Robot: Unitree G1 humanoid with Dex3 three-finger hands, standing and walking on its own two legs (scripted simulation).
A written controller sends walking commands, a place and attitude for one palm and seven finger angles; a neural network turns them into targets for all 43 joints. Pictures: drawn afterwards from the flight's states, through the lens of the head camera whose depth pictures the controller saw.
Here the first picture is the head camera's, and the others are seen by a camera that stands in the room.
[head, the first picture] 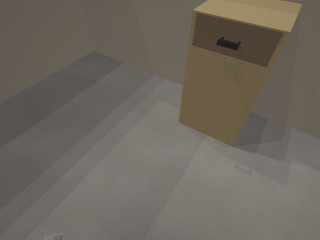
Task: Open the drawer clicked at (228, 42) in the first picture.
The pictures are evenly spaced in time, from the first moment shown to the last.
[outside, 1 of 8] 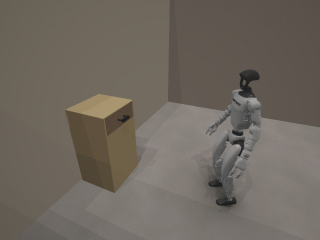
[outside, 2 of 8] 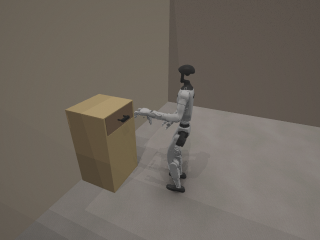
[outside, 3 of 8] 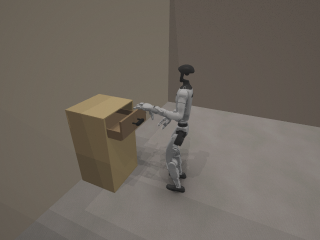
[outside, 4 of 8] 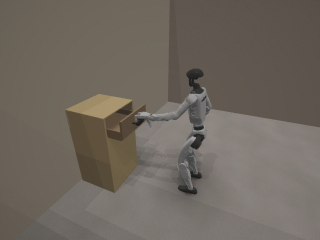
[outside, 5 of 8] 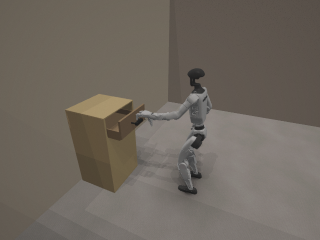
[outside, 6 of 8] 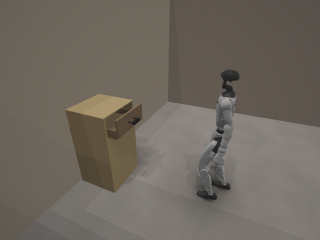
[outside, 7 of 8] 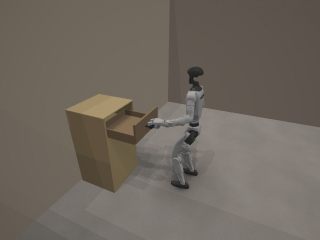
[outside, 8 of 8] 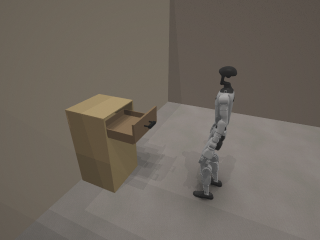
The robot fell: no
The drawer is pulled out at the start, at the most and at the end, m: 0.00 0.30 0.29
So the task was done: yes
